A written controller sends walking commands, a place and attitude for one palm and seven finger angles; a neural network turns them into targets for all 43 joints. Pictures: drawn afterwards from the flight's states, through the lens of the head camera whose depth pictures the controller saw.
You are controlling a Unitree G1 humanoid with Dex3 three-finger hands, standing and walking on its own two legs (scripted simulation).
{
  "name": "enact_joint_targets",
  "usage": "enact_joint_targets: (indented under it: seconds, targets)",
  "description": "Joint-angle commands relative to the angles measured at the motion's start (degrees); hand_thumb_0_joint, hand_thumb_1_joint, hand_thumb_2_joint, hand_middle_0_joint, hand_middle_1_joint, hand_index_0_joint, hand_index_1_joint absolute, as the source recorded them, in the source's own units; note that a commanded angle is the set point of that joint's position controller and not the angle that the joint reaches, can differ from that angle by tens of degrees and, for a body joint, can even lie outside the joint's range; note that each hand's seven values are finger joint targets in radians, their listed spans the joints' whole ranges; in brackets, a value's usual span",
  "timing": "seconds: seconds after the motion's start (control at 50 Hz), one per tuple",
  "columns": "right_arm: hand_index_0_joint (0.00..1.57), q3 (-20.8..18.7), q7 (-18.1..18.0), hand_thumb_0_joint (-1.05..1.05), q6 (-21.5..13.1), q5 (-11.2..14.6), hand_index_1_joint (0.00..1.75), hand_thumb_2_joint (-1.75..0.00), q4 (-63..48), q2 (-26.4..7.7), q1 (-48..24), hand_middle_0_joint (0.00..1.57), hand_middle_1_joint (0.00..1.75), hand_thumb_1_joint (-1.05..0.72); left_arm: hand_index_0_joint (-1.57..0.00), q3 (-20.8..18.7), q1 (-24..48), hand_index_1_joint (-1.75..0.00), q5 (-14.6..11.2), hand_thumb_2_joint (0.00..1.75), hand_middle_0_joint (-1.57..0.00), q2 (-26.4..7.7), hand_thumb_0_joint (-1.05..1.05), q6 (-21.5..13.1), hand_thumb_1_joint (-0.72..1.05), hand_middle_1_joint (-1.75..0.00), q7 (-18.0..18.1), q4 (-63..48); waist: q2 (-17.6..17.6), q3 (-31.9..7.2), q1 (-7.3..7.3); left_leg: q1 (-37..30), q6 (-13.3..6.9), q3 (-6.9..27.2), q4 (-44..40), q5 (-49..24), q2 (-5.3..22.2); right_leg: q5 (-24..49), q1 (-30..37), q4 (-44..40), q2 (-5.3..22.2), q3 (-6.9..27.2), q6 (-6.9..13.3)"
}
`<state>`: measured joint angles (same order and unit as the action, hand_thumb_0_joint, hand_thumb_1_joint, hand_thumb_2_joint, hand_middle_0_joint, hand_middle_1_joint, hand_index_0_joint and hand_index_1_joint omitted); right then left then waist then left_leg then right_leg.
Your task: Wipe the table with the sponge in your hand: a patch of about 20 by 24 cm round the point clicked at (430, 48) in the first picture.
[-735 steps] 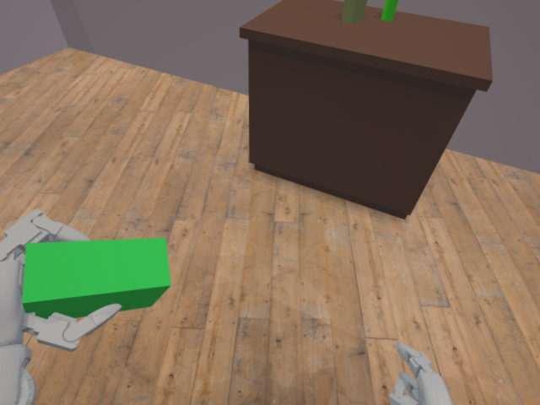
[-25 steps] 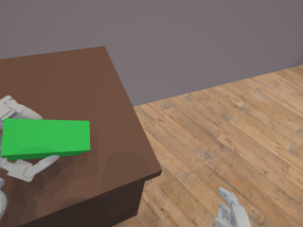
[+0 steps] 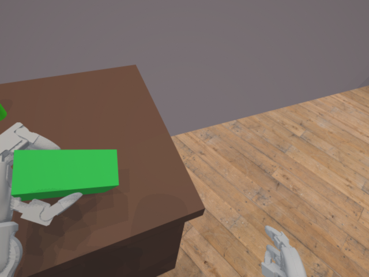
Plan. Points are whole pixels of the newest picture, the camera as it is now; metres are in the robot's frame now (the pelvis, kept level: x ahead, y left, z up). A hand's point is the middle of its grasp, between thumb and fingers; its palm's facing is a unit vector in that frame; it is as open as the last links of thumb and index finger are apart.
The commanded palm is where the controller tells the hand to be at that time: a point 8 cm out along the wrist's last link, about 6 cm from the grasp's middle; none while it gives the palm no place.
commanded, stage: look again from close up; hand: left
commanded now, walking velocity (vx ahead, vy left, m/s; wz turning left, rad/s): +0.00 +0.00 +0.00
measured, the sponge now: (83, 174) +0.24 +0.21 +0.15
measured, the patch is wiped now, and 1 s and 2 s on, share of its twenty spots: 0.00 0.00 0.00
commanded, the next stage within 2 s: come to a stop and stand still in 0.18 s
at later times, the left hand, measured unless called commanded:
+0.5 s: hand (53, 178) +0.22 +0.24 +0.16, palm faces +0.40 -0.85 -0.35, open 10.1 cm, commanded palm +0.16 +0.27 +0.17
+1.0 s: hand (59, 192) +0.20 +0.23 +0.14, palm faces +0.26 -0.87 -0.41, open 10.1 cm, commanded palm +0.16 +0.28 +0.17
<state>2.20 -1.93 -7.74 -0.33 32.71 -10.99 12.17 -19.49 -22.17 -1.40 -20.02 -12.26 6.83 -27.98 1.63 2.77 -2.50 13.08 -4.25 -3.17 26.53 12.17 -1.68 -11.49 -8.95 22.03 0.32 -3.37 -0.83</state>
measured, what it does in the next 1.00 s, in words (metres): stands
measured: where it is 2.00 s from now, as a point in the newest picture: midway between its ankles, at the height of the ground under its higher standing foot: outside the picture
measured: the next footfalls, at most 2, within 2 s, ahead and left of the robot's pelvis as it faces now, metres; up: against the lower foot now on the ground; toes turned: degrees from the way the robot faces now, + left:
none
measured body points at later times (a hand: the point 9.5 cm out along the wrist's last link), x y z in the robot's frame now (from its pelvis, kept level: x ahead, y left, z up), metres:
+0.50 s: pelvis +0.00 -0.01 +0.00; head +0.01 +0.01 +0.45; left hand +0.19 +0.28 +0.18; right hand +0.18 -0.24 -0.07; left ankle +0.03 +0.06 -0.74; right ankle +0.00 -0.13 -0.74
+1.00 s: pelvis -0.01 +0.00 +0.00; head +0.01 +0.02 +0.45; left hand +0.19 +0.28 +0.16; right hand +0.16 -0.23 -0.07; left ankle +0.03 +0.06 -0.74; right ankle +0.00 -0.13 -0.74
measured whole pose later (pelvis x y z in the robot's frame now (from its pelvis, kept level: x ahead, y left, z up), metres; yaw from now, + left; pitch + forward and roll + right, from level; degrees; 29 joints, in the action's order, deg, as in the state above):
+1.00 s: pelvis -0.01 +0.00 +0.00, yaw -1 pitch +0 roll -1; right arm 1.3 -1.6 -6.8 0.6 32.4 -10.9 13.5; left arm -17.8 -28.7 -1.7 -21.9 -13.2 3.3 -25.0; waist 0.9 1.5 -0.6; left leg 15.3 -4.5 -4.7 27.1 11.9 -1.6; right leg -11.7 -12.5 24.5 0.4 -1.8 -1.0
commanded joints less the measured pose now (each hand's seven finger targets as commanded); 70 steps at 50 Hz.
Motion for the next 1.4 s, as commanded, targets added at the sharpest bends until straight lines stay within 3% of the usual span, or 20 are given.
enact_joint_targets:
  seconds: [0.0, 0.12, 0.22, 0.38, 0.52, 0.62, 0.64, 0.66, 0.68, 0.72, 0.78, 0.84, 0.88, 0.9, 0.98, 1.02, 1.08, 1.2, 1.28, 1.38]
  targets:
    - [0.20, -3.70, -0.64, 0.00, -2.27, 0.31, 0.30, -0.90, -8.36, -7.61, -4.02, 0.20, 0.30, -0.90, -1.20, -4.17, 1.79, -1.60, -0.44, 1.30, -1.20, -7.05, 0.00, -2.52, 0.10, -1.60, 0.83, -5.64, -3.30, -6.77, 1.18, 1.86, 3.99, 8.15, -8.64, -0.88, 7.38, 4.28, 3.94, -2.33, 2.32, 4.69, 1.76]
    - [0.20, -3.78, -1.14, 0.00, -1.88, 0.68, 0.30, -0.90, -9.45, -7.51, -4.79, 0.20, 0.30, -0.90, -1.20, -4.70, 5.50, -1.60, -0.22, 1.30, -1.20, -8.68, 0.00, -2.58, 0.10, -1.60, 0.79, -7.98, -3.34, -4.92, 1.27, 4.54, 2.66, 8.71, -10.22, 6.89, 7.07, -0.31, 3.88, -3.46, 2.53, 5.40, 1.71]
    - [0.20, -3.91, -1.39, 0.00, -2.99, 0.51, 0.30, -0.90, -9.65, -7.47, -5.46, 0.20, 0.30, -0.90, -1.20, -5.84, 6.60, -1.60, -0.10, 1.30, -1.20, -10.65, 0.00, -3.78, 0.10, -1.60, 1.25, -14.78, -7.25, -8.43, 1.02, 2.91, 2.30, 8.62, -8.81, 3.22, 6.64, 3.83, 6.94, -1.55, 2.56, 5.26, 1.97]
    - [0.20, -4.27, -1.17, 0.00, -2.59, 0.70, 0.30, -0.90, -8.07, -7.59, -4.58, 0.20, 0.30, -0.90, -1.20, -6.04, -0.01, -1.60, -0.87, 1.30, -1.20, -8.84, 0.00, -2.96, 0.10, -1.60, 1.29, -9.34, -5.33, -8.79, 1.27, -0.88, 3.49, 7.73, -5.42, -7.26, 6.31, 9.19, 4.45, -2.38, 3.87, 6.26, 2.53]
    - [0.20, -4.10, -1.42, 0.00, -1.55, 0.89, 0.30, -0.90, -8.66, -7.63, -4.79, 0.20, 0.30, -0.90, -1.20, -4.40, 2.86, -1.60, -1.03, 1.30, -1.20, -8.30, 0.00, -1.85, 0.10, -1.60, 0.83, -8.10, -3.02, -6.80, 1.38, -0.02, 3.10, 7.97, -6.97, -5.53, 6.98, 7.52, 3.79, -2.95, 3.54, 5.73, 1.90]
    - [0.20, -3.98, -1.65, 0.00, -1.78, 0.65, 0.30, -0.90, -9.08, -7.46, -5.40, 0.20, 0.30, -0.90, -1.20, -4.72, 6.40, -1.60, -0.71, 1.30, -1.20, -9.75, 0.00, -2.41, 0.10, -1.60, 1.28, -13.61, -6.68, -7.70, 1.33, 0.07, 2.87, 8.60, -7.97, -2.90, 7.13, 6.32, 5.07, -2.17, 3.35, 5.61, 2.10]
    - [0.20, -3.37, -0.54, 0.00, -4.01, -2.15, 0.30, -0.90, -8.23, -9.06, 0.98, 0.20, 0.30, -0.90, -1.20, -37.70, 64.49, -1.60, 9.33, 1.30, -1.20, -56.11, 0.00, -8.38, 0.10, -1.60, 1.41, -26.66, 0.26, 4.06, 0.88, 9.03, 1.63, 5.42, 0.91, -8.46, 7.52, 9.41, -8.99, -6.49, 4.71, 7.19, -0.16]
    - [0.20, -1.30, -0.33, 0.00, -3.68, -0.76, 0.30, -0.90, -4.17, -2.25, -3.81, 0.20, 0.30, -0.90, -1.20, -14.79, 29.58, -1.60, 2.99, 1.30, -1.20, -19.67, 0.00, -5.82, 0.10, -1.60, -1.40, 7.47, -0.36, -9.64, 1.26, -2.34, 1.97, 7.16, -1.77, -13.33, 4.07, 9.36, -5.72, -1.28, 6.37, 7.55, 4.76]
    - [0.20, -4.67, -0.08, 0.00, -3.21, 1.17, 0.30, -0.90, -6.97, -5.87, -5.20, 0.20, 0.30, -0.90, -1.20, -10.12, 19.32, -1.60, -0.36, 1.30, -1.20, -13.12, 0.00, -4.39, 0.10, -1.60, -1.16, 1.75, -9.49, -11.47, 0.60, -6.18, 4.14, 5.66, -2.68, -15.34, 5.06, 11.96, -0.60, 1.77, 3.90, 7.98, 4.90]
    - [0.20, -5.06, 0.47, 0.00, -4.24, 0.90, 0.30, -0.90, -8.32, -7.97, -3.75, 0.20, 0.30, -0.90, -1.20, -6.25, 15.96, -1.60, -0.76, 1.30, -1.20, -11.48, 0.00, -4.94, 0.10, -1.60, -1.67, -4.07, -16.19, -15.64, 0.64, -5.91, 3.11, 7.10, -2.52, -14.81, 7.20, 8.44, 1.27, 2.77, 4.50, 8.72, 3.37]
    - [0.20, -4.79, 2.52, 0.00, -4.00, 1.30, 0.30, -0.90, -9.35, -7.54, -5.20, 0.20, 0.30, -0.90, -1.20, -1.24, 0.56, -1.60, -1.53, 1.30, -1.20, -4.96, 0.00, -4.56, 0.10, -1.60, -1.97, -8.78, -11.08, -13.68, 0.13, -0.98, 2.36, 8.34, -5.02, -9.81, 8.16, 4.99, 3.12, 3.19, 3.43, 6.38, 2.55]
    - [0.20, -4.50, 2.11, 0.00, -3.14, 1.06, 0.30, -0.90, -10.06, -8.18, -5.53, 0.20, 0.30, -0.90, -1.20, -5.52, -3.39, -1.60, -1.27, 1.30, -1.20, -9.27, 0.00, -3.70, 0.10, -1.60, -1.19, -9.75, 0.20, -9.90, 0.21, 3.85, 2.67, 8.41, -6.57, 0.92, 7.89, 0.52, 2.40, 0.50, 3.09, 6.12, 2.06]
    - [0.20, -4.51, 0.68, 0.00, -2.36, 1.08, 0.30, -0.90, -9.90, -8.27, -6.36, 0.20, 0.30, -0.90, -1.20, -11.49, -2.14, -1.60, -1.35, 1.30, -1.20, -14.42, 0.00, -3.64, 0.10, -1.60, -0.19, -8.93, 3.23, -8.49, 0.35, 3.49, 2.98, 8.39, -7.74, 6.33, 7.35, -4.19, -0.11, -1.38, 3.08, 6.14, 1.95]
    - [0.20, -4.44, 0.03, 0.00, -2.07, 0.96, 0.30, -0.90, -10.13, -7.97, -6.00, 0.20, 0.30, -0.90, -1.20, -11.01, -0.98, -1.60, -1.58, 1.30, -1.20, -13.06, 0.00, -3.66, 0.10, -1.60, -0.27, -7.20, 4.04, -7.75, 0.80, 3.80, 2.70, 8.51, -7.75, 7.69, 7.05, -5.86, -1.08, -2.15, 3.31, 6.26, 1.99]
    - [0.20, -3.96, -1.74, 0.00, -2.30, 0.97, 0.30, -0.90, -9.96, -7.78, -6.65, 0.20, 0.30, -0.90, -1.20, -11.64, 8.20, -1.60, -1.29, 1.30, -1.20, -15.06, 0.00, -4.59, 0.10, -1.60, -0.25, -9.21, -6.01, -4.31, 1.34, 4.69, 1.97, 9.57, -10.24, 12.34, 7.48, -6.94, -2.22, -1.61, 2.78, 6.48, 1.98]
    - [0.20, -3.81, -1.80, 0.00, -3.24, 1.01, 0.30, -0.90, -9.74, -7.48, -5.60, 0.20, 0.30, -0.90, -1.20, -8.76, 10.25, -1.60, -0.89, 1.30, -1.20, -12.58, 0.00, -5.03, 0.10, -1.60, -0.53, -9.92, -8.31, -5.55, 1.19, 5.06, 1.44, 9.48, -10.57, 12.80, 7.58, -4.30, 0.96, -0.46, 2.53, 5.77, 1.97]
    - [0.20, -3.66, -1.38, 0.00, -5.07, 1.03, 0.30, -0.90, -9.10, -7.32, -5.83, 0.20, 0.30, -0.90, -1.20, -4.71, 11.53, -1.60, -0.40, 1.30, -1.20, -9.53, 0.00, -5.40, 0.10, -1.60, -0.50, -14.03, -9.98, -8.61, 1.23, 1.12, 1.97, 8.68, -8.72, 5.51, 7.01, 1.07, 2.59, 0.13, 2.69, 5.37, 2.16]
    - [0.20, -4.32, -0.44, 0.00, -4.92, 0.50, 0.30, -0.90, -7.64, -8.18, -4.46, 0.20, 0.30, -0.90, -1.20, -4.42, 3.14, -1.60, 0.03, 1.30, -1.20, -8.29, 0.00, -4.41, 0.10, -1.60, 0.39, -12.36, -5.87, -11.26, 0.96, -2.64, 3.97, 7.79, -4.34, -12.58, 6.72, 9.59, 3.28, 0.23, 3.22, 4.77, 2.38]
    - [0.20, -4.26, -0.80, 0.00, -3.07, 0.80, 0.30, -0.90, -7.98, -7.75, -4.78, 0.20, 0.30, -0.90, -1.20, -7.97, -0.75, -1.60, -0.61, 1.30, -1.20, -10.27, 0.00, -3.57, 0.10, -1.60, 0.34, -7.37, -5.36, -7.55, 1.04, -0.22, 4.76, 7.69, -5.58, -11.29, 6.98, 8.13, 2.02, -0.62, 3.26, 4.81, 2.36]
    - [0.20, -3.98, -1.35, 0.00, -2.06, 0.97, 0.30, -0.90, -9.32, -7.35, -5.19, 0.20, 0.30, -0.90, -1.20, -8.58, 2.61, -1.60, -1.26, 1.30, -1.20, -11.46, 0.00, -3.59, 0.10, -1.60, -0.08, -11.29, -5.94, -9.13, 1.21, -1.29, 5.05, 7.59, -5.95, -12.68, 7.14, 9.19, 3.46, 0.14, 2.96, 3.96, 2.13]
